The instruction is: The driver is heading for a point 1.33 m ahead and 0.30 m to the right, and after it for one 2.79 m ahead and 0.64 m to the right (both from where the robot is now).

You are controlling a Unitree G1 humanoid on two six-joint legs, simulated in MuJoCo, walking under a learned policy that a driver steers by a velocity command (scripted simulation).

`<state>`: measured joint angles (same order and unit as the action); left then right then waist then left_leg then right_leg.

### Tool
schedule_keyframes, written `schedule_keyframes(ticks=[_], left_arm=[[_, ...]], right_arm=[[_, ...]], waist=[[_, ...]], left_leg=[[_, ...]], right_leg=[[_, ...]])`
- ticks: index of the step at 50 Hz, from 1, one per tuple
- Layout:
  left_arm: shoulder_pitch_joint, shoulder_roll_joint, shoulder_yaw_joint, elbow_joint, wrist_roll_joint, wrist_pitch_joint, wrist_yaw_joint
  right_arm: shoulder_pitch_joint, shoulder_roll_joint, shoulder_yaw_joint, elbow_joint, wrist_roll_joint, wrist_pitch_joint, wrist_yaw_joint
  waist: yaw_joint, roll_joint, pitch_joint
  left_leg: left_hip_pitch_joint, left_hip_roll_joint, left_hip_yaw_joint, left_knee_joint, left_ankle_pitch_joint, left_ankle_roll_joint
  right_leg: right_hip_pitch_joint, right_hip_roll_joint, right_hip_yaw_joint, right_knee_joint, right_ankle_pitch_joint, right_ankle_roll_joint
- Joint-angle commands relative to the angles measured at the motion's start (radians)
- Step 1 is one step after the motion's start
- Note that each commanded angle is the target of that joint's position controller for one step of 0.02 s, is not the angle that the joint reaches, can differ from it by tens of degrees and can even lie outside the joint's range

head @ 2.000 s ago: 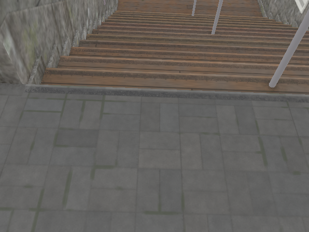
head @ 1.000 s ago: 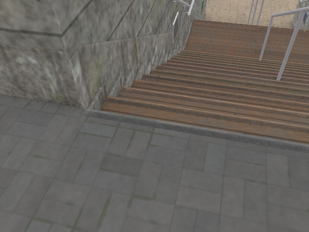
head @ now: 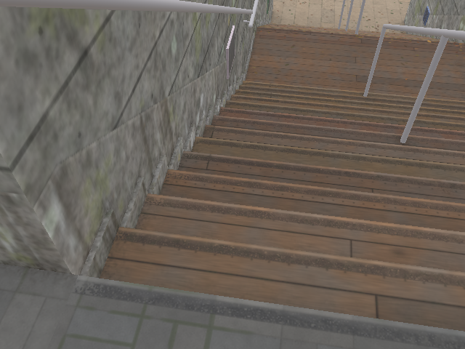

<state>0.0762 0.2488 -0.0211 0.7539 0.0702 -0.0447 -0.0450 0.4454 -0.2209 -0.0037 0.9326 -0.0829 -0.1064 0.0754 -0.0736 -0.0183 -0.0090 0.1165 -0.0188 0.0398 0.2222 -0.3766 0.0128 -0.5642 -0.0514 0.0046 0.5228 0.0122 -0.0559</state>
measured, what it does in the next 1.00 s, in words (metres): walks ahead: right foot, then left foot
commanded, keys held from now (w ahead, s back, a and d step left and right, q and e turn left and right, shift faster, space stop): w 0.58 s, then w+e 0.42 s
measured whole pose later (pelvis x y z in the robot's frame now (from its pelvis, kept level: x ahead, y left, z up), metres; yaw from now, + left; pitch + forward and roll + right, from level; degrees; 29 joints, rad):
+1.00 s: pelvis +0.55 -0.05 -0.02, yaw -10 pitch +2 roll +3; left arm 0.20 0.18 -0.01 0.84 0.08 -0.05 -0.09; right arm 0.58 -0.15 0.03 1.00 -0.12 -0.12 -0.01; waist -0.09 -0.05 -0.05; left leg -0.04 0.01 0.23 0.52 -0.51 -0.01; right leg -0.69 -0.14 0.04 0.63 0.46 -0.05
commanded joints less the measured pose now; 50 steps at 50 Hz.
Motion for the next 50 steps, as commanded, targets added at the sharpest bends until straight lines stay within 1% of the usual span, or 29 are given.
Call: schedule_keyframes(ticks=[1, 2, 3, 4, 5, 6, 8, 10, 15, 16, 17, 19, 20, 21, 24, 25, 26, 27, 28, 29, 30, 31, 32, 34, 37, 40, 45, 48, 50], left_arm=[[-0.111, 0.151, 0.043, -0.097, -0.029, -0.039, 0.013], [0.048, 0.202, 0.064, -0.054, -0.044, -0.053, 0.017], [0.3, 0.21, 0.059, -0.003, -0.038, -0.043, 0.018], [0.553, 0.188, 0.065, 0.074, -0.014, -0.025, 0.028], [0.587, 0.195, 0.078, 0.122, 0.002, -0.05, 0.039], [0.458, 0.189, 0.082, 0.109, -0.008, -0.067, 0.043], [0.299, 0.056, 0.041, 0.083, -0.014, -0.066, 0.051], [0.205, 0.008, 0.028, 0.045, -0.012, -0.068, 0.049], [0.162, 0.086, 0.058, 0.001, 0.018, -0.095, 0.025], [0.3, 0.144, 0.083, 0.098, -0.102, -0.071, 0.021], [0.344, 0.133, 0.082, 0.111, -0.113, -0.058, 0.019], [0.365, 0.131, 0.088, 0.123, -0.093, -0.04, 0.025], [0.302, 0.097, 0.072, 0.079, 0.045, -0.071, -0.027], [0.247, 0.107, 0.083, 0.078, 0.04, -0.082, -0.039], [0.298, 0.111, 0.081, 0.111, 0.001, -0.079, -0.01], [0.328, 0.218, 0.114, 0.131, -0.09, -0.045, 0.031], [0.379, 0.153, 0.096, 0.13, -0.085, -0.037, 0.049], [0.424, 0.073, 0.075, 0.087, -0.09, -0.032, 0.054], [0.409, -0.019, 0.037, 0.062, 0.042, -0.067, -0.008], [0.254, 0.052, 0.067, 0.047, 0.012, -0.072, -0.016], [0.188, 0.055, 0.059, 0.042, -0.011, -0.073, 0.002], [0.19, 0.048, 0.056, 0.044, -0.002, -0.072, 0.022], [0.202, 0.024, 0.043, 0.043, 0.014, -0.067, 0.034], [0.2, 0.014, 0.038, 0.04, 0.012, -0.045, 0.037], [0.212, 0.005, 0.037, 0.044, 0.003, -0.036, -0.011], [0.268, -0.02, 0.022, 0.081, 0.015, -0.03, -0.058], [0.07, -0.016, 0.026, 0.025, 0.002, -0.033, -0.03], [-0.012, -0.046, 0.02, 0.002, 0.017, -0.024, -0.047], [0.009, -0.034, 0.026, 0.0, 0.02, -0.003, -0.039]], right_arm=[[0.005, -0.222, -0.049, -0.034, 0.004, 0.001, -0.016], [0.004, -0.188, -0.038, -0.041, -0.018, -0.007, -0.014], [0.201, -0.03, 0.013, -0.053, -0.049, -0.022, -0.01], [0.128, -0.079, 0.005, -0.046, -0.023, -0.025, 0.018], [-0.074, -0.107, -0.014, -0.096, 0.025, -0.023, 0.019], [-0.166, -0.116, -0.021, -0.114, 0.03, -0.035, -0.007], [-0.163, -0.086, -0.005, -0.125, -0.016, -0.027, -0.04], [-0.147, -0.047, 0.008, -0.134, -0.019, -0.001, -0.039], [-0.22, -0.05, 0.015, -0.165, 0.002, 0.025, -0.009], [-0.287, -0.048, 0.004, -0.199, 0.073, 0.056, -0.034], [-0.316, -0.05, 0.01, -0.209, 0.079, 0.073, -0.044], [-0.351, -0.06, 0.009, -0.218, 0.076, 0.089, -0.057], [-0.355, -0.076, 0.024, -0.217, -0.019, 0.071, -0.028], [-0.342, -0.102, 0.004, -0.221, -0.03, 0.062, -0.015], [-0.376, -0.161, -0.029, -0.238, 0.013, 0.024, -0.017], [-0.273, -0.127, -0.035, -0.204, 0.059, 0.03, -0.049], [-0.124, -0.169, -0.048, -0.164, 0.043, 0.024, -0.075], [0.026, -0.26, -0.074, -0.154, 0.029, 0.023, -0.092], [0.123, -0.206, -0.049, -0.123, -0.003, 0.006, -0.064], [0.09, -0.167, -0.06, -0.104, -0.008, -0.014, -0.054], [-0.021, -0.149, -0.062, -0.116, 0.01, -0.02, -0.055], [-0.068, -0.11, -0.053, -0.126, 0.026, -0.02, -0.068], [-0.097, -0.073, -0.037, -0.124, 0.04, -0.025, -0.079], [-0.146, -0.052, -0.031, -0.132, 0.022, -0.031, -0.106], [-0.049, -0.115, -0.051, -0.086, -0.012, -0.032, -0.09], [0.016, -0.08, -0.039, -0.06, -0.052, -0.017, -0.078], [0.255, -0.018, -0.002, 0.068, -0.039, -0.023, -0.103], [0.195, -0.048, 0.011, 0.054, -0.05, -0.019, -0.084], [0.185, 0.01, 0.034, 0.057, -0.033, -0.012, -0.081]], waist=[[0.059, 0.077, 0.029], [0.119, 0.044, -0.094], [0.13, -0.15, -0.445], [0.259, -0.164, -0.47], [0.292, -0.1, -0.198], [0.241, -0.083, -0.004], [0.135, -0.035, -0.025], [0.064, -0.01, -0.035], [0.062, 0.023, -0.004], [0.054, -0.021, 0.032], [0.082, -0.038, 0.032], [0.105, -0.061, 0.042], [0.106, -0.002, 0.077], [0.07, -0.013, 0.065], [0.08, -0.005, -0.008], [0.054, -0.093, -0.026], [0.019, -0.018, -0.112], [-0.016, 0.181, -0.251], [-0.035, 0.385, -0.359], [-0.057, 0.207, -0.069], [-0.022, 0.097, 0.016], [0.013, 0.033, -0.025], [0.058, 0.046, -0.019], [0.084, 0.051, -0.034], [0.066, 0.05, -0.037], [0.073, 0.065, -0.029], [-0.031, 0.087, 0.031], [-0.037, 0.066, 0.075], [-0.016, 0.085, 0.142]], left_leg=[[-0.053, 0.246, -0.09, 0.091, 0.686, 0.163], [-0.147, 0.161, -0.012, 0.291, 0.78, 0.095], [-0.509, 0.026, 0.015, 0.64, 0.492, 0.015], [-0.749, -0.111, -0.028, 0.924, -0.173, -0.007], [-0.91, -0.037, -0.157, 1.113, -0.121, 0.05], [-0.958, 0.047, -0.159, 1.137, -0.035, 0.073], [-0.795, 0.127, -0.152, 1.061, 0.055, 0.097], [-0.716, 0.144, -0.136, 1.017, 0.023, 0.075], [-0.662, 0.135, -0.034, 0.625, 0.374, 0.016], [-0.608, 0.107, 0.009, 0.54, 0.371, -0.004], [-0.601, 0.092, 0.021, 0.487, 0.4, -0.017], [-0.583, 0.074, 0.024, 0.424, 0.414, -0.016], [-0.663, 0.091, -0.05, 0.441, 0.397, 0.014], [-0.715, 0.11, -0.095, 0.419, 0.343, 0.039], [-0.657, 0.055, -0.035, 0.293, 0.367, 0.099], [-0.491, 0.002, 0.057, 0.248, 0.238, 0.082], [-0.236, 0.078, -0.055, 0.282, 0.269, 0.121], [0.055, 0.321, -0.411, 0.252, 0.254, 0.23], [0.263, 0.348, -0.74, 0.056, 0.044, 0.403], [0.091, 0.336, -0.659, 0.014, -0.177, 0.311], [-0.033, 0.342, -0.541, 0.003, -0.157, 0.287], [-0.126, 0.335, -0.459, -0.013, -0.03, 0.271], [-0.234, 0.321, -0.384, -0.04, 0.085, 0.264], [-0.326, 0.301, -0.266, -0.093, 0.226, 0.258], [-0.353, 0.261, -0.096, -0.095, 0.417, 0.265], [-0.303, 0.262, -0.005, -0.013, 0.555, 0.245], [0.016, 0.298, -0.015, 0.157, 0.458, 0.211], [-0.285, 0.234, 0.102, 0.175, 0.256, 0.162], [-0.364, 0.264, 0.088, 0.214, 0.14, 0.145]], right_leg=[[0.159, 0.073, -0.084, -0.033, -0.002, -0.063], [0.427, 0.069, -0.066, 0.057, 0.062, -0.118], [1.044, -0.156, 0.278, 0.074, 0.056, -0.335], [1.202, -0.312, 0.635, -0.137, -0.078, -0.397], [1.007, -0.271, 0.585, -0.21, -0.257, -0.253], [0.746, -0.245, 0.465, -0.245, -0.344, -0.205], [0.516, -0.228, 0.331, -0.301, -0.134, -0.218], [0.397, -0.213, 0.268, -0.37, -0.056, -0.227], [0.221, -0.087, 0.023, -0.377, 0.111, -0.198], [0.245, -0.078, 0.016, -0.338, 0.173, -0.144], [0.272, -0.072, 0.008, -0.326, 0.172, -0.126], [0.329, -0.092, 0.029, -0.312, 0.111, -0.112], [0.338, -0.194, 0.125, -0.331, 0.156, -0.222], [0.427, -0.244, 0.16, -0.312, 0.176, -0.237], [0.604, -0.201, 0.11, -0.2, 0.281, -0.178], [0.597, -0.085, 0.01, -0.068, 0.357, -0.087], [0.468, -0.06, -0.005, 0.133, 0.304, -0.057], [0.192, 0.037, -0.06, 0.479, -0.069, -0.014], [-0.116, 0.163, 0.113, 0.577, -0.594, 0.006], [-0.273, 0.089, 0.144, 0.69, -0.523, -0.019], [-0.314, 0.037, 0.101, 0.708, -0.443, -0.033], [-0.238, -0.022, 0.092, 0.654, -0.399, -0.033], [-0.155, -0.066, 0.104, 0.61, -0.357, -0.024], [-0.076, -0.087, 0.091, 0.532, -0.318, 0.027], [-0.069, -0.064, 0.033, 0.477, -0.158, 0.056], [-0.152, -0.067, 0.06, 0.582, 0.031, 0.035], [-0.47, -0.102, 0.106, 0.253, 0.344, 0.042], [-0.129, -0.076, 0.016, 0.065, 0.562, 0.008], [-0.032, -0.067, -0.008, 0.051, 0.5, -0.02]])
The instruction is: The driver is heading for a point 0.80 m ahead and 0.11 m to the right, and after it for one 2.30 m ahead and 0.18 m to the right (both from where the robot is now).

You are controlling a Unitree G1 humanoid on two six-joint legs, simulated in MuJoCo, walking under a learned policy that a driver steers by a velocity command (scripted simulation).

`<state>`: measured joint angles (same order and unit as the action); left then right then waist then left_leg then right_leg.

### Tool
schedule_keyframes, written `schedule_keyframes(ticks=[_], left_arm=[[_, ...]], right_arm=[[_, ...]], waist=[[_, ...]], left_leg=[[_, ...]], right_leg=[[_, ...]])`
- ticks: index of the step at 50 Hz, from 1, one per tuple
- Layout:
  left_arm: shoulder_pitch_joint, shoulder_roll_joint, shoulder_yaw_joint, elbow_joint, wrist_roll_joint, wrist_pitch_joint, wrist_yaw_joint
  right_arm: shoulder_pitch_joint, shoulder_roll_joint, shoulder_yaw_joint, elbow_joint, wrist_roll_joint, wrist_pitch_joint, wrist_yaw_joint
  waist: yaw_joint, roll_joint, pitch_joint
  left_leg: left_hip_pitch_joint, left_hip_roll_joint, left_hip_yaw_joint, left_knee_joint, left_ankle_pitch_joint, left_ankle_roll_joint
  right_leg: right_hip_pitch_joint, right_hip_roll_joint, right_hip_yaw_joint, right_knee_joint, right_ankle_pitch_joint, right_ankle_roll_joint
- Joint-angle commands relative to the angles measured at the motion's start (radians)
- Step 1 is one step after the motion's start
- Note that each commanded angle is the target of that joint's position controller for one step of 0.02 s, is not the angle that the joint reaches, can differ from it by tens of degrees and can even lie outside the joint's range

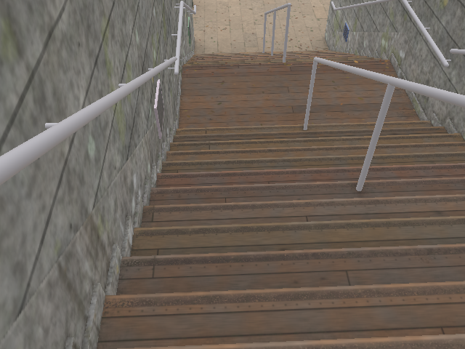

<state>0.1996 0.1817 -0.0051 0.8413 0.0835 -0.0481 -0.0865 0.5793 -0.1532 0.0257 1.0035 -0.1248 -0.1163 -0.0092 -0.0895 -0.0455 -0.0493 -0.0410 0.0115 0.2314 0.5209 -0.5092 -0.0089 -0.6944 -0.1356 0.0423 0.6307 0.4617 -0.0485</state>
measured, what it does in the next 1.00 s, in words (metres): goes down, turning right: right foot 0.16 m lower, then left foot 0.17 m lower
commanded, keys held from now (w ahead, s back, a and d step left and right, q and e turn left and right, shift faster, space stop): w+e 0.34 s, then w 0.66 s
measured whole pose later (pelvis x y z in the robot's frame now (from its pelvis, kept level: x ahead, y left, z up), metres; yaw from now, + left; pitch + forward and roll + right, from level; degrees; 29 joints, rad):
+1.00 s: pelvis +0.56 -0.06 -0.34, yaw -17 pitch +2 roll +2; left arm 0.18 0.20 -0.03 0.88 0.07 -0.05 -0.06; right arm 0.59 -0.13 0.03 1.10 -0.03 -0.12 0.00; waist -0.09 -0.02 -0.04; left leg -0.27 -0.09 0.10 0.74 -0.51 0.09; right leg -0.85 -0.13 0.06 0.86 0.43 -0.04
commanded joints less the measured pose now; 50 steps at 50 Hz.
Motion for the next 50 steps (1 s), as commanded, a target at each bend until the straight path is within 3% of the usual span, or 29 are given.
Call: schedule_keyframes(ticks=[1, 6, 8, 9, 10, 11, 12, 13, 14, 15, 17, 20, 21, 25, 30, 32, 33, 34, 35, 37, 38, 40, 42, 44, 46, 47, 48, 49, 50], left_arm=[[-0.147, 0.039, 0.013, -0.092, 0.014, 0.002, 0.006], [-0.112, 0.065, 0.028, -0.051, 0.014, 0.011, 0.028], [0.34, 0.176, 0.089, 0.134, -0.022, -0.021, 0.053], [0.578, 0.294, 0.134, 0.182, -0.015, -0.005, 0.044], [0.681, 0.362, 0.14, 0.182, -0.041, -0.006, 0.017], [0.728, 0.328, 0.145, 0.215, -0.01, 0.002, 0.006], [0.637, 0.311, 0.138, 0.181, -0.028, -0.01, 0.004], [0.491, 0.244, 0.115, 0.152, -0.041, -0.027, -0.003], [0.395, 0.19, 0.089, 0.141, -0.006, -0.039, -0.014], [0.273, 0.149, 0.066, 0.112, 0.016, -0.045, -0.014], [0.098, 0.044, 0.019, 0.029, -0.024, -0.081, 0.019], [0.225, 0.138, 0.029, 0.087, 0.016, -0.083, 0.015], [0.31, 0.071, 0.012, 0.119, 0.012, -0.097, 0.04], [0.349, 0.094, -0.01, 0.126, 0.029, -0.067, 0.049], [0.37, 0.153, 0.002, 0.121, -0.013, -0.062, 0.05], [0.366, 0.169, 0.002, 0.145, 0.006, -0.025, 0.032], [0.41, 0.191, 0.009, 0.176, 0.055, -0.021, -0.025], [0.651, 0.027, 0.001, 0.229, 0.015, -0.031, -0.056], [0.578, 0.068, 0.003, 0.151, -0.026, -0.035, -0.063], [0.241, 0.141, 0.01, 0.011, -0.051, -0.041, -0.002], [0.293, 0.074, -0.02, 0.029, -0.027, -0.037, 0.025], [0.288, -0.006, -0.048, 0.024, 0.014, -0.019, 0.024], [0.237, 0.058, -0.026, 0.051, 0.033, -0.007, -0.011], [0.127, 0.051, -0.023, 0.031, 0.025, -0.006, -0.025], [0.133, 0.061, -0.033, 0.028, 0.027, -0.017, -0.024], [0.049, 0.081, -0.032, 0.01, 0.033, -0.028, -0.011], [-0.09, 0.106, 0.018, -0.035, -0.089, -0.002, 0.061], [-0.123, 0.123, 0.013, -0.027, -0.094, 0.001, 0.069], [-0.024, 0.027, -0.051, 0.02, 0.06, -0.012, 0.015]], right_arm=[[0.051, -0.067, 0.006, -0.014, 0.018, -0.002, -0.001], [0.121, -0.106, -0.011, 0.064, 0.044, 0.03, -0.032], [0.036, -0.169, -0.013, 0.032, 0.007, 0.065, 0.023], [0.176, -0.071, 0.012, 0.069, -0.004, 0.068, 0.072], [0.289, -0.016, 0.03, 0.047, 0.009, 0.046, 0.128], [0.063, -0.13, -0.012, -0.017, 0.06, 0.028, 0.124], [-0.154, -0.177, -0.016, -0.143, 0.095, -0.004, 0.104], [-0.284, -0.202, -0.03, -0.188, 0.093, -0.018, 0.072], [-0.275, -0.199, -0.036, -0.181, 0.092, -0.019, 0.038], [-0.189, -0.108, -0.015, -0.153, 0.088, -0.006, 0.018], [-0.173, -0.021, 0.004, -0.109, 0.029, 0.025, 0.027], [-0.12, -0.045, 0.012, -0.071, -0.001, 0.05, 0.091], [-0.218, -0.065, 0.012, -0.093, -0.015, 0.047, 0.099], [-0.446, -0.089, 0.022, -0.185, 0.036, 0.062, 0.083], [-0.468, -0.166, -0.003, -0.204, 0.016, 0.073, 0.081], [-0.295, -0.216, -0.04, -0.106, 0.073, 0.049, 0.064], [-0.006, -0.319, -0.099, -0.028, 0.076, 0.033, 0.061], [0.145, -0.376, -0.114, 0.005, 0.051, 0.032, 0.084], [0.134, -0.39, -0.111, -0.004, 0.028, 0.039, 0.11], [0.052, -0.257, -0.087, 0.013, 0.032, 0.039, 0.112], [-0.075, -0.125, -0.043, -0.032, 0.007, 0.035, 0.103], [-0.21, -0.001, 0.004, -0.046, 0.002, 0.005, 0.062], [-0.207, -0.044, -0.001, -0.046, 0.068, -0.031, 0.028], [-0.063, -0.124, -0.01, 0.027, 0.039, -0.039, 0.037], [0.005, -0.149, -0.016, 0.069, 0.005, -0.04, 0.028], [0.095, -0.112, -0.005, 0.083, 0.034, -0.04, 0.006], [0.051, -0.184, -0.051, 0.076, 0.186, 0.006, -0.009], [0.001, -0.17, -0.04, 0.047, 0.2, 0.011, -0.019], [0.093, -0.05, 0.013, 0.074, 0.028, -0.012, 0.003]], waist=[[-0.015, 0.102, 0.199], [-0.022, 0.034, 0.233], [0.175, -0.084, 0.031], [0.226, -0.263, -0.202], [0.195, -0.23, -0.565], [0.281, -0.114, -0.347], [0.298, -0.125, -0.222], [0.254, -0.026, -0.055], [0.162, 0.044, 0.038], [0.051, 0.1, 0.086], [0.017, 0.044, 0.172], [0.024, -0.021, 0.103], [0.099, 0.059, 0.089], [0.153, 0.033, 0.089], [0.163, -0.006, 0.18], [0.094, 0.067, 0.137], [-0.03, 0.107, 0.024], [0.026, 0.381, -0.222], [0.0, 0.303, -0.244], [-0.056, 0.136, 0.017], [0.043, 0.001, 0.049], [0.156, -0.015, 0.163], [0.1, 0.0, 0.141], [0.065, 0.116, 0.102], [0.059, 0.057, 0.094], [-0.004, 0.028, 0.101], [0.049, 0.024, 0.093], [0.055, -0.023, 0.088], [0.003, 0.116, 0.142]], left_leg=[[-0.238, 0.214, -0.091, -0.036, 0.198, 0.146], [0.025, 0.254, -0.13, 0.214, 0.324, 0.076], [-0.218, 0.125, -0.015, 0.622, 0.361, 0.038], [-0.533, 0.037, -0.046, 1.115, -0.13, -0.03], [-0.634, 0.011, -0.211, 1.395, -0.314, -0.054], [-0.855, -0.009, -0.206, 1.531, -0.305, -0.081], [-1.093, 0.017, -0.221, 1.571, -0.309, -0.069], [-1.135, 0.076, -0.263, 1.403, -0.22, -0.049], [-0.979, 0.114, -0.29, 1.264, -0.094, -0.03], [-0.805, 0.157, -0.358, 1.123, 0.007, 0.008], [-0.592, 0.188, -0.356, 0.6, 0.422, 0.042], [-0.45, 0.111, -0.264, 0.618, 0.631, 0.047], [-0.665, 0.141, -0.355, 0.457, 0.869, 0.03], [-0.367, 0.08, -0.229, 0.167, 1.092, 0.009], [-0.437, 0.093, -0.269, -0.072, 0.741, 0.027], [-0.156, 0.071, -0.2, -0.283, 0.798, 0.057], [0.185, 0.079, -0.2, -0.124, 0.798, 0.128], [0.628, 0.249, -0.334, 0.209, 1.335, 0.348], [0.64, 0.352, -0.579, 0.154, 1.313, 0.424], [0.335, 0.408, -0.753, -0.08, 0.323, 0.385], [0.089, 0.389, -0.689, -0.117, 0.281, 0.351], [-0.33, 0.275, -0.553, -0.216, 0.312, 0.304], [-0.514, 0.158, -0.384, -0.21, 0.221, 0.312], [-0.504, 0.151, -0.404, -0.18, 0.306, 0.324], [-0.275, 0.2, -0.467, -0.056, 0.466, 0.32], [-0.036, 0.216, -0.48, 0.004, 0.438, 0.305], [-0.21, 0.213, -0.521, 0.026, 0.39, 0.277], [-0.315, 0.149, -0.442, 0.063, 0.323, 0.237], [-0.322, 0.126, -0.396, 0.071, 0.237, 0.254]], right_leg=[[0.134, 0.018, -0.075, -0.105, 0.039, -0.039], [0.142, -0.003, -0.091, -0.326, -0.122, -0.018], [0.823, 0.095, -0.217, -0.341, 0.125, -0.01], [1.331, -0.044, -0.051, -0.032, 0.458, -0.19], [1.644, -0.154, 0.141, 0.146, 0.584, -0.358], [1.512, -0.17, 0.226, 0.059, 0.579, -0.357], [1.378, -0.222, 0.3, -0.033, 0.207, -0.382], [1.067, -0.227, 0.352, -0.116, -0.166, -0.346], [0.716, -0.244, 0.34, -0.157, -0.123, -0.354], [0.42, -0.258, 0.337, -0.196, -0.266, -0.365], [0.035, -0.103, 0.209, -0.321, -0.448, -0.308], [-0.071, 0.01, 0.157, -0.154, -0.569, -0.275], [0.123, 0.017, 0.188, -0.052, -0.646, -0.269], [-0.094, 0.083, 0.153, 0.061, -0.941, -0.214], [0.241, -0.014, 0.368, 0.266, -0.88, -0.205], [0.27, 0.029, 0.295, 0.476, -0.815, -0.155], [0.128, 0.094, 0.24, 0.765, -0.639, -0.087], [-0.209, 0.267, 0.045, 1.305, -1.209, 0.016], [-0.456, 0.268, 0.015, 1.566, -1.259, 0.023], [-0.794, 0.172, 0.046, 1.508, -1.006, -0.006], [-0.626, 0.072, 0.147, 1.32, -0.752, -0.033], [-0.39, -0.048, 0.174, 0.893, -0.46, -0.063], [-0.194, -0.017, 0.043, 0.532, -0.247, -0.036], [-0.124, -0.008, -0.002, 0.498, -0.216, -0.001], [-0.292, -0.03, 0.104, 0.438, -0.145, 0.026], [-0.492, -0.039, 0.107, 0.258, -0.061, 0.04], [-0.222, -0.018, 0.033, 0.216, -0.055, 0.015], [-0.057, 0.024, 0.0, 0.127, 0.096, 0.009], [-0.127, 0.018, -0.001, 0.069, 0.179, 0.002]])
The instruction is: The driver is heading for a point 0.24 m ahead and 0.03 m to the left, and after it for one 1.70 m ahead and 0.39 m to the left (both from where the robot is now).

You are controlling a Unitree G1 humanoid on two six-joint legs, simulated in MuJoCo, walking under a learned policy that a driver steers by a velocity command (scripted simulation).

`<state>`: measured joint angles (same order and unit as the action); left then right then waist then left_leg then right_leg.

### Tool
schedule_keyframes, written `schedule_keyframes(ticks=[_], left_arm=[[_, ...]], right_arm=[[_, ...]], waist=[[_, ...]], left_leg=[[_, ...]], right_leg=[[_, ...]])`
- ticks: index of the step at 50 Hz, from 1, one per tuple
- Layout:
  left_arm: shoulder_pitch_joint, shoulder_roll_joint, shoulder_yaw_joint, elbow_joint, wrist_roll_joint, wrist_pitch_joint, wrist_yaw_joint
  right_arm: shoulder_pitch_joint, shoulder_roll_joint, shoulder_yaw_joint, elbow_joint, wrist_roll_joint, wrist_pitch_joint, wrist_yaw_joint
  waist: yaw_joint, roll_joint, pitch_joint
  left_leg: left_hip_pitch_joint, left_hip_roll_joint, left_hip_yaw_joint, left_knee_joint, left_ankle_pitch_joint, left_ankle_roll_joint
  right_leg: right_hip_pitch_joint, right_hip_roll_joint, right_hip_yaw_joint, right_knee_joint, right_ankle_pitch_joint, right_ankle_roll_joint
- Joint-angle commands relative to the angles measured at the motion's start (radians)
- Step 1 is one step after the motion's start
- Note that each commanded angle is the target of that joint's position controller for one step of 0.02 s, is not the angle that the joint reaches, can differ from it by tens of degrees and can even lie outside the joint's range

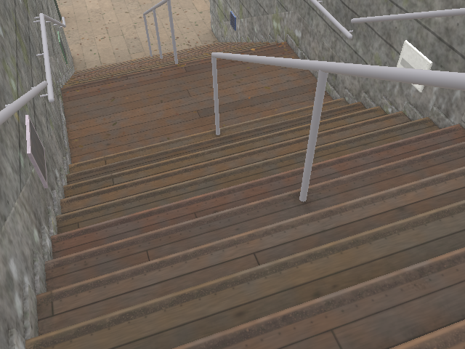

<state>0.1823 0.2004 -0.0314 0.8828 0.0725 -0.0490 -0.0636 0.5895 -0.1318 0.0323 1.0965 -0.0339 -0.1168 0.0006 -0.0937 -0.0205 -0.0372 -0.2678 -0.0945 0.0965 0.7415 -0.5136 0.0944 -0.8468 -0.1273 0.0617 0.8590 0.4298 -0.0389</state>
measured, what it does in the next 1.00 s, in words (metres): goes down, turning left: right foot 0.16 m lower, then left foot 0.16 m lower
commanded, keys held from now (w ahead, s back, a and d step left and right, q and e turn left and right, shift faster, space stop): w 0.36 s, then w+q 0.64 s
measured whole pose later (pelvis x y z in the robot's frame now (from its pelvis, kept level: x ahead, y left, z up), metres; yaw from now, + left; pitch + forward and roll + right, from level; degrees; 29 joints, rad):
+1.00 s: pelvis +0.58 +0.06 -0.31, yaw +18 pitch +1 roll +2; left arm 0.16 0.23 0.01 0.88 0.10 -0.09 -0.04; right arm 0.47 -0.19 -0.01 1.06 -0.08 -0.10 0.07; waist -0.05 -0.03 -0.03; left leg -0.27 -0.09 0.00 0.65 -0.39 0.09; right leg -0.73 -0.12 0.05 1.16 -0.15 -0.05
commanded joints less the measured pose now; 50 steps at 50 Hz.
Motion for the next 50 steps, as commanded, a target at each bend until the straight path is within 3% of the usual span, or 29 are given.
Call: schedule_keyframes(ticks=[1, 3, 4, 5, 8, 9, 10, 11, 12, 13, 14, 16, 17, 18, 20, 22, 24, 27, 30, 36, 39, 40, 41, 42, 43, 44, 46, 48, 50], left_arm=[[-0.032, 0.027, -0.009, -0.024, 0.078, -0.011, -0.027], [-0.177, 0.037, -0.007, -0.095, 0.04, -0.01, -0.032], [-0.315, 0.067, 0.038, -0.127, -0.112, -0.004, 0.009], [-0.33, 0.045, 0.028, -0.135, -0.132, -0.002, 0.024], [-0.254, 0.029, 0.034, -0.103, -0.109, -0.016, 0.044], [-0.071, 0.039, 0.015, -0.043, 0.082, 0.0, -0.013], [0.017, 0.082, 0.058, -0.016, 0.073, 0.0, -0.019], [0.278, 0.166, 0.097, 0.062, 0.039, -0.017, -0.017], [0.572, 0.218, 0.124, 0.136, 0.039, -0.018, -0.015], [0.454, 0.225, 0.118, 0.144, -0.058, -0.004, 0.018], [0.447, 0.231, 0.129, 0.129, -0.106, 0.008, 0.033], [0.235, 0.109, 0.101, 0.079, -0.082, 0.014, 0.065], [0.269, 0.147, 0.083, 0.102, 0.077, -0.001, -0.015], [0.231, 0.037, 0.061, 0.083, 0.079, -0.024, -0.019], [0.221, -0.025, 0.037, 0.077, 0.008, -0.053, -0.004], [0.276, 0.027, 0.045, 0.103, 0.037, -0.065, 0.011], [0.335, -0.059, 0.014, 0.143, 0.044, -0.075, 0.046], [0.445, -0.05, -0.016, 0.202, 0.045, -0.077, 0.049], [0.403, -0.04, -0.025, 0.194, 0.045, -0.066, 0.034], [0.554, 0.06, 0.014, 0.253, 0.024, -0.026, 0.089], [0.459, 0.121, 0.042, 0.255, 0.056, -0.006, 0.007], [0.592, -0.016, 0.019, 0.259, 0.055, -0.005, -0.036], [0.469, -0.006, 0.018, 0.166, 0.022, -0.021, -0.074], [0.171, 0.052, 0.039, 0.021, -0.028, -0.045, -0.063], [0.031, 0.08, 0.052, -0.042, -0.053, -0.065, -0.025], [0.018, 0.071, 0.055, -0.046, -0.022, -0.076, 0.013], [0.117, -0.013, 0.032, -0.008, 0.029, -0.063, 0.059], [0.141, -0.04, 0.03, 0.02, 0.041, -0.031, 0.04], [0.245, -0.022, 0.018, 0.029, 0.034, -0.037, 0.008]], right_arm=[[0.149, -0.075, 0.002, 0.005, -0.072, -0.006, 0.005], [0.227, -0.067, 0.009, 0.032, -0.05, -0.001, -0.001], [0.074, -0.148, -0.036, -0.028, 0.057, 0.031, -0.023], [0.055, -0.174, -0.039, -0.048, 0.047, 0.047, -0.03], [0.102, -0.118, -0.046, -0.026, 0.0, 0.077, -0.038], [0.191, -0.064, -0.013, 0.056, -0.061, 0.041, 0.013], [0.131, -0.124, -0.035, 0.044, -0.055, 0.038, 0.057], [0.089, -0.142, -0.038, 0.049, -0.086, 0.041, 0.105], [0.182, -0.107, -0.038, 0.088, -0.072, 0.035, 0.151], [0.126, -0.147, -0.084, -0.026, 0.097, 0.056, 0.005], [0.052, -0.175, -0.075, -0.087, 0.085, 0.066, -0.046], [-0.177, -0.154, -0.077, -0.132, 0.018, 0.082, -0.063], [-0.041, -0.029, -0.02, -0.118, -0.047, 0.042, 0.012], [-0.018, -0.028, -0.029, -0.093, -0.07, 0.024, 0.033], [-0.086, -0.079, -0.049, -0.056, -0.093, 0.023, 0.083], [-0.112, -0.059, -0.039, -0.065, -0.096, 0.02, 0.09], [-0.206, -0.047, -0.024, -0.111, -0.099, 0.017, 0.088], [-0.294, -0.066, -0.019, -0.127, -0.071, 0.027, 0.078], [-0.402, -0.112, -0.025, -0.197, -0.069, 0.048, 0.083], [-0.644, -0.114, -0.02, -0.246, -0.067, 0.046, 0.071], [-0.082, -0.266, -0.11, -0.041, -0.05, 0.017, 0.057], [0.177, -0.376, -0.148, 0.016, -0.055, 0.028, 0.063], [0.287, -0.404, -0.162, 0.055, -0.053, 0.033, 0.062], [0.308, -0.374, -0.16, 0.052, -0.06, 0.024, 0.049], [0.157, -0.31, -0.147, 0.02, -0.033, 0.014, 0.048], [-0.027, -0.174, -0.098, -0.021, -0.041, 0.02, 0.057], [-0.24, -0.074, -0.045, -0.11, -0.058, 0.003, 0.057], [-0.274, -0.136, -0.047, -0.139, -0.015, -0.004, 0.064], [-0.229, -0.168, -0.043, -0.152, -0.055, -0.012, 0.069]], waist=[[-0.013, 0.089, 0.182], [-0.058, 0.07, 0.183], [-0.069, -0.048, 0.189], [-0.077, -0.02, 0.188], [-0.096, 0.105, 0.212], [-0.016, 0.097, 0.169], [0.044, 0.054, 0.143], [0.152, -0.006, 0.062], [0.241, -0.209, -0.153], [0.181, -0.072, -0.271], [0.193, -0.083, -0.343], [0.157, 0.041, -0.009], [0.087, -0.009, 0.06], [0.039, 0.069, 0.175], [0.065, 0.029, 0.167], [0.057, -0.034, 0.026], [0.106, 0.005, 0.04], [0.123, 0.002, 0.072], [0.115, -0.008, 0.159], [0.242, -0.006, 0.232], [-0.018, 0.107, 0.061], [-0.04, 0.304, -0.244], [-0.1, 0.245, -0.391], [-0.187, 0.151, -0.226], [-0.137, 0.076, -0.091], [-0.035, -0.06, 0.018], [0.123, -0.007, 0.166], [0.135, 0.074, 0.158], [0.168, 0.068, 0.092]], left_leg=[[-0.093, 0.257, -0.3, -0.15, 0.209, 0.169], [-0.046, 0.245, -0.332, -0.109, 0.231, 0.162], [-0.077, 0.231, -0.337, -0.051, 0.292, 0.126], [-0.036, 0.222, -0.332, -0.027, 0.334, 0.12], [0.103, 0.192, -0.305, 0.132, 0.48, 0.118], [0.149, 0.28, -0.405, 0.169, 0.47, 0.124], [0.069, 0.272, -0.366, 0.236, 0.549, 0.134], [-0.14, 0.214, -0.308, 0.462, 0.501, 0.083], [-0.417, 0.075, -0.193, 0.894, 0.21, -0.016], [-0.616, 0.026, -0.096, 1.259, -0.463, 0.0], [-0.789, 0.081, -0.11, 1.338, -0.392, -0.007], [-0.798, 0.131, -0.115, 1.055, -0.106, -0.007], [-0.692, 0.2, -0.227, 0.996, 0.141, -0.021], [-0.606, 0.257, -0.258, 0.668, 0.363, 0.001], [-0.49, 0.227, -0.192, 0.374, 0.554, 0.017], [-0.444, 0.215, -0.174, 0.378, 0.6, -0.012], [-0.634, 0.272, -0.285, 0.165, 0.797, -0.031], [-0.43, 0.256, -0.207, -0.022, 1.103, -0.046], [-0.243, 0.217, -0.147, 0.0, 0.994, -0.037], [-0.289, 0.214, -0.081, -0.359, 0.756, -0.032], [0.463, 0.136, 0.049, -0.461, 0.94, 0.026], [0.995, 0.327, -0.153, -0.084, 1.532, 0.27], [1.191, 0.424, -0.346, -0.052, 1.635, 0.344], [1.118, 0.458, -0.467, -0.147, 1.308, 0.355], [0.868, 0.462, -0.489, -0.232, 0.894, 0.317], [0.547, 0.428, -0.436, -0.262, 0.617, 0.248], [-0.08, 0.362, -0.367, -0.363, 0.536, 0.246], [-0.39, 0.252, -0.282, -0.385, 0.422, 0.249], [-0.57, 0.205, -0.277, -0.212, 0.451, 0.224]], right_leg=[[0.038, 0.024, -0.036, -0.171, 0.156, -0.007], [0.085, 0.051, -0.071, -0.295, 0.033, 0.005], [0.203, 0.076, -0.086, -0.277, 0.041, 0.025], [0.218, 0.097, -0.094, -0.324, -0.03, 0.04], [0.326, 0.058, -0.056, -0.553, -0.094, 0.017], [0.359, -0.024, 0.005, -0.647, -0.087, -0.038], [0.572, 0.025, -0.077, -0.624, -0.149, -0.059], [0.95, 0.04, -0.102, -0.592, -0.089, -0.093], [1.441, -0.035, -0.064, -0.386, 0.228, -0.223], [1.516, -0.286, 0.131, -0.094, 0.655, -0.215], [1.568, -0.35, 0.255, -0.155, 0.307, -0.295], [1.08, -0.209, 0.223, -0.475, -0.379, -0.242], [0.77, -0.252, 0.283, -0.491, -0.374, -0.304], [0.556, -0.193, 0.216, -0.544, -0.41, -0.295], [0.399, -0.123, 0.102, -0.584, -0.559, -0.295], [0.434, -0.088, 0.072, -0.473, -0.402, -0.302], [0.605, -0.12, 0.07, -0.411, -0.392, -0.255], [0.45, -0.074, -0.015, -0.318, -0.572, -0.213], [0.298, -0.081, -0.039, -0.309, -0.665, -0.176], [0.687, -0.162, 0.018, -0.103, -0.596, -0.116], [0.43, -0.021, -0.18, 0.44, -0.449, -0.022], [0.124, 0.08, -0.225, 0.981, -1.05, 0.071], [-0.083, 0.105, -0.131, 1.178, -1.294, 0.084], [-0.368, 0.108, -0.108, 1.19, -1.311, 0.098], [-0.42, 0.073, -0.072, 1.076, -1.235, 0.075], [-0.298, 0.003, -0.004, 0.798, -1.07, 0.028], [0.047, -0.07, 0.076, 0.427, -0.741, -0.045], [0.324, 0.002, -0.039, 0.205, -0.491, -0.025], [0.495, 0.049, -0.088, 0.3, -0.354, 0.001]])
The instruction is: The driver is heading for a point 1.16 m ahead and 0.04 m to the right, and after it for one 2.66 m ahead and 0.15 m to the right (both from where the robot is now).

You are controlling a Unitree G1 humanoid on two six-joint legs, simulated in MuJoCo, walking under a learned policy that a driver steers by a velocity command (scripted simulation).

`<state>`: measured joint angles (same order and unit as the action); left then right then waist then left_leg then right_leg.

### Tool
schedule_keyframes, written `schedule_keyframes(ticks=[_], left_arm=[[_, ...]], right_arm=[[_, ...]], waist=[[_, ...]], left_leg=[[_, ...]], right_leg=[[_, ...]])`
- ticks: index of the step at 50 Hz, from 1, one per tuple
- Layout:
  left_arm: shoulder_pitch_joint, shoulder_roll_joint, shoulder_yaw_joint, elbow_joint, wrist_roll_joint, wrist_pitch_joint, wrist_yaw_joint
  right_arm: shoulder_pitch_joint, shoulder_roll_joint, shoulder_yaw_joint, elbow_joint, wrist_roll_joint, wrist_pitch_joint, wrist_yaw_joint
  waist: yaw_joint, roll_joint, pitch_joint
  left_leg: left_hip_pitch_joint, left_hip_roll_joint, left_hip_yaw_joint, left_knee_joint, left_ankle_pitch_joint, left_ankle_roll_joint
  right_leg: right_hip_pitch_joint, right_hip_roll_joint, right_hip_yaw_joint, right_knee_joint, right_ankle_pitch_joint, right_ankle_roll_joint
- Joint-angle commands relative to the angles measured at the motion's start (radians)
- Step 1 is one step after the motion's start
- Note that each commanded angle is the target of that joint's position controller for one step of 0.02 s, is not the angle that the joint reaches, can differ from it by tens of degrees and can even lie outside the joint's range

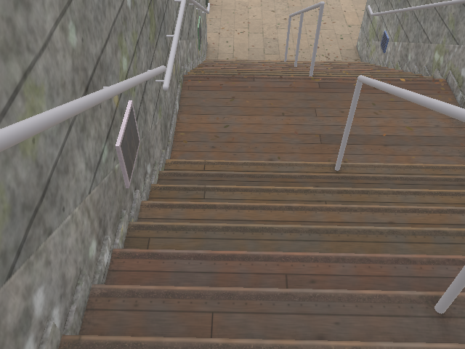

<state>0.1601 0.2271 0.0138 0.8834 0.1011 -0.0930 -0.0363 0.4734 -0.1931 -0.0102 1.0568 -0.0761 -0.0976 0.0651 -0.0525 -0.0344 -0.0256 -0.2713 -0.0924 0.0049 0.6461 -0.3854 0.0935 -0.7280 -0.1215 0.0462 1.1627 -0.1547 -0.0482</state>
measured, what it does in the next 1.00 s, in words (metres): goes down: right foot 0.17 m lower, then left foot 0.16 m lower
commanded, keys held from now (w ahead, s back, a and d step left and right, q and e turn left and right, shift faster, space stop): w+q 0.06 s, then w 0.94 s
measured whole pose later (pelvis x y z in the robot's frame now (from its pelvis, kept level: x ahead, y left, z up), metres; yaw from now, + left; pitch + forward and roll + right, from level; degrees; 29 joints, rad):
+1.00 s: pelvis +0.57 +0.03 -0.32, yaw +8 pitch +1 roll +2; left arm 0.24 0.22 0.02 0.96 0.06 -0.05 -0.02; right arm 0.44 -0.22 -0.03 1.03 0.00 -0.08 0.02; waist 0.02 -0.03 -0.01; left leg -0.24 -0.07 0.10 0.54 -0.32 0.08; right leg -0.71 -0.10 0.04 1.17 -0.21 -0.02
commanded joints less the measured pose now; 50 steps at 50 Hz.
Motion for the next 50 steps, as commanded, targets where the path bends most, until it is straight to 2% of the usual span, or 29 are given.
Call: schedule_keyframes(ticks=[1, 3, 5, 9, 11, 12, 13, 14, 15, 17, 18, 20, 23, 27, 31, 33, 34, 35, 37, 39, 40, 41, 42, 43, 44, 46, 47, 48, 50], left_arm=[[0.166, -0.045, -0.04, -0.011, 0.009, 0.003, -0.016], [-0.014, 0.026, -0.042, -0.066, -0.008, 0.006, 0.0], [-0.014, 0.045, -0.039, -0.078, -0.021, 0.029, -0.002], [0.03, 0.106, -0.02, -0.048, -0.021, 0.024, -0.019], [0.436, 0.26, 0.066, 0.073, -0.044, -0.005, -0.015], [0.533, 0.319, 0.08, 0.114, -0.015, 0.0, -0.046], [0.52, 0.301, 0.079, 0.088, 0.025, 0.021, -0.07], [0.47, 0.28, 0.084, 0.101, 0.019, 0.033, -0.072], [0.392, 0.114, 0.03, 0.104, 0.029, 0.028, -0.057], [0.299, -0.025, -0.026, 0.117, 0.028, 0.013, -0.035], [0.238, -0.085, -0.04, 0.112, 0.021, -0.017, -0.005], [0.221, -0.03, -0.039, 0.112, -0.028, -0.063, 0.012], [0.301, 0.102, -0.022, 0.152, 0.015, -0.066, 0.006], [0.666, -0.061, -0.067, 0.296, -0.012, -0.057, 0.066], [0.466, -0.012, -0.071, 0.198, -0.008, -0.036, 0.006], [0.486, 0.023, -0.06, 0.202, -0.015, -0.042, 0.019], [0.502, 0.101, -0.011, 0.197, -0.12, 0.004, 0.049], [0.541, 0.06, -0.039, 0.221, -0.024, -0.013, 0.039], [0.512, 0.049, -0.015, 0.229, -0.03, -0.005, 0.028], [0.543, 0.051, -0.022, 0.264, 0.022, 0.023, -0.047], [0.554, -0.003, 0.022, 0.246, -0.141, 0.039, 0.062], [0.637, -0.109, -0.055, 0.192, -0.01, 0.013, -0.063], [0.379, 0.004, -0.018, 0.092, -0.028, 0.0, -0.087], [0.259, 0.072, 0.003, 0.049, -0.052, -0.007, -0.06], [0.276, 0.004, -0.02, 0.064, -0.044, -0.005, -0.039], [0.259, -0.017, -0.013, 0.061, -0.003, -0.009, -0.008], [0.236, -0.049, -0.012, 0.093, 0.008, -0.008, -0.013], [0.28, 0.011, 0.02, 0.096, -0.048, 0.048, 0.026], [0.368, -0.021, 0.014, 0.146, -0.065, 0.098, 0.053]], right_arm=[[-0.048, -0.046, 0.015, -0.089, -0.027, -0.052, -0.02], [-0.012, -0.041, 0.022, -0.104, -0.011, -0.057, -0.054], [-0.013, -0.132, 0.017, -0.118, -0.024, -0.04, -0.027], [0.069, -0.146, 0.012, -0.116, -0.003, 0.008, -0.001], [0.086, -0.16, 0.008, -0.092, -0.042, 0.018, 0.062], [0.411, 0.016, 0.02, -0.014, -0.001, 0.007, 0.085], [0.298, -0.084, 0.007, -0.104, 0.038, 0.014, 0.086], [0.045, -0.147, -0.013, -0.216, 0.052, 0.02, 0.052], [-0.043, -0.102, 0.007, -0.226, 0.033, 0.022, 0.02], [0.008, -0.028, 0.028, -0.207, 0.016, 0.034, 0.001], [0.022, 0.03, 0.053, -0.195, -0.027, 0.037, 0.01], [-0.108, -0.041, 0.029, -0.191, -0.037, 0.046, 0.047], [-0.089, -0.068, 0.025, -0.187, -0.035, 0.035, 0.073], [-0.368, -0.047, 0.054, -0.235, -0.04, 0.019, 0.019], [-0.442, -0.083, 0.048, -0.263, -0.05, 0.041, 0.044], [-0.523, -0.104, 0.045, -0.307, -0.034, 0.048, 0.042], [-0.61, -0.066, 0.02, -0.274, 0.136, 0.046, -0.008], [-0.601, -0.054, 0.073, -0.311, -0.03, 0.039, 0.028], [-0.475, -0.102, 0.035, -0.249, -0.042, 0.04, 0.017], [0.081, -0.214, -0.046, -0.068, -0.021, 0.006, -0.006], [0.141, -0.25, -0.054, -0.006, 0.079, 0.032, -0.044], [0.283, -0.312, -0.069, -0.036, -0.017, 0.023, 0.008], [0.223, -0.252, -0.073, -0.033, -0.036, 0.034, 0.017], [0.096, -0.213, -0.058, -0.067, -0.026, 0.032, 0.019], [0.001, -0.082, -0.017, -0.087, -0.034, 0.033, 0.007], [-0.083, -0.008, 0.019, -0.117, -0.033, -0.005, -0.008], [-0.127, -0.028, 0.007, -0.134, -0.01, -0.026, -0.013], [-0.093, -0.176, -0.051, -0.086, 0.139, -0.002, -0.059], [-0.027, -0.221, -0.07, -0.083, 0.134, 0.005, -0.079]], waist=[[0.056, 0.044, 0.069], [-0.028, -0.013, 0.054], [0.03, 0.074, 0.082], [0.025, 0.025, 0.129], [0.183, -0.05, -0.08], [0.061, -0.317, -0.322], [0.15, -0.158, -0.296], [0.203, -0.112, -0.129], [0.157, 0.058, 0.014], [-0.001, 0.054, 0.137], [-0.023, 0.045, 0.169], [0.055, 0.012, 0.117], [0.013, 0.037, 0.051], [0.205, 0.036, 0.116], [0.128, -0.02, 0.157], [0.153, 0.021, 0.168], [0.233, 0.102, 0.225], [0.224, -0.044, 0.185], [0.179, -0.008, 0.163], [-0.034, 0.141, -0.021], [-0.001, 0.14, -0.146], [-0.028, 0.348, -0.53], [-0.119, 0.189, -0.292], [-0.059, 0.059, -0.141], [-0.002, -0.036, -0.061], [0.128, 0.008, 0.064], [0.116, 0.014, 0.128], [0.159, 0.066, 0.138], [0.17, 0.105, 0.024]], left_leg=[[-0.418, 0.184, -0.242, -0.038, 0.207, 0.214], [-0.329, 0.13, -0.208, 0.122, -0.003, 0.135], [-0.533, 0.131, -0.258, 0.131, -0.126, 0.147], [-0.258, 0.171, -0.437, 0.367, -0.078, 0.144], [-0.398, 0.087, -0.344, 0.855, 0.194, 0.021], [-0.734, -0.045, -0.122, 1.418, -0.453, -0.069], [-0.986, -0.06, -0.121, 1.584, -0.425, -0.09], [-1.231, 0.006, -0.125, 1.562, -0.344, -0.11], [-1.247, 0.097, -0.211, 1.389, -0.092, -0.057], [-0.906, 0.216, -0.205, 1.15, 0.159, 0.005], [-0.842, 0.248, -0.193, 0.905, 0.374, 0.028], [-0.553, 0.204, -0.049, 0.531, 0.643, -0.002], [-0.496, 0.177, -0.05, 0.618, 0.639, -0.039], [-1.162, 0.256, -0.19, 0.089, 0.863, -0.094], [-0.306, 0.167, 0.022, 0.117, 0.896, -0.049], [-0.313, 0.167, 0.017, -0.009, 0.762, -0.053], [-0.304, 0.116, 0.094, -0.137, 0.76, -0.079], [-0.344, 0.181, -0.01, -0.216, 0.594, -0.067], [-0.229, 0.19, -0.002, -0.372, 0.549, -0.03], [0.538, 0.212, 0.068, -0.38, 0.969, 0.063], [0.795, 0.385, -0.048, -0.007, 1.437, 0.034], [1.149, 0.46, -0.202, 0.093, 1.368, 0.297], [1.009, 0.489, -0.346, -0.074, 0.949, 0.34], [0.73, 0.501, -0.285, -0.171, 0.731, 0.295], [0.49, 0.486, -0.275, -0.223, 0.525, 0.265], [-0.015, 0.355, -0.18, -0.272, 0.534, 0.219], [-0.183, 0.313, -0.097, -0.325, 0.553, 0.224], [-0.18, 0.35, -0.167, -0.288, 0.787, 0.193], [-0.153, 0.361, -0.12, -0.223, 0.919, 0.176]], right_leg=[[0.221, 0.011, 0.055, -0.176, 0.467, 0.031], [0.209, 0.009, 0.049, -0.564, 0.724, 0.069], [0.465, 0.053, -0.045, -0.522, 0.619, 0.087], [0.526, 0.039, -0.031, -0.895, 0.432, 0.029], [1.034, -0.035, -0.014, -0.722, 0.606, -0.132], [1.433, -0.23, 0.102, -0.389, 1.288, -0.354], [1.406, -0.319, 0.352, -0.483, 1.15, -0.43], [1.274, -0.395, 0.517, -0.623, 0.527, -0.424], [1.029, -0.33, 0.423, -0.688, 0.114, -0.312], [0.472, -0.257, 0.292, -0.785, 0.134, -0.27], [0.337, -0.133, 0.179, -0.805, 0.086, -0.208], [0.102, -0.031, 0.042, -0.84, -0.077, -0.243], [0.127, -0.06, 0.087, -0.683, 0.114, -0.229], [0.871, -0.131, 0.286, -0.482, 0.032, -0.244], [0.076, -0.008, 0.126, -0.559, -0.22, -0.209], [0.242, -0.029, 0.147, -0.474, -0.156, -0.192], [0.374, -0.01, 0.106, -0.457, 0.025, -0.15], [0.486, -0.05, 0.193, -0.394, -0.03, -0.177], [0.618, -0.054, 0.189, -0.241, 0.189, -0.167], [0.29, 0.05, 0.036, 0.237, 0.166, -0.056], [-0.01, 0.228, -0.108, 0.719, -0.746, -0.031], [-0.144, 0.127, 0.008, 0.885, -0.683, 0.011], [-0.41, 0.149, -0.028, 0.877, -0.635, 0.024], [-0.412, 0.072, -0.031, 0.77, -0.492, 0.029], [-0.333, 0.01, 0.042, 0.582, -0.323, -0.007], [-0.078, -0.048, 0.084, 0.193, 0.003, -0.049], [0.013, -0.045, 0.051, -0.013, 0.115, -0.04], [0.134, 0.026, -0.017, -0.092, 0.004, 0.044], [0.26, 0.051, -0.062, -0.036, 0.085, 0.071]])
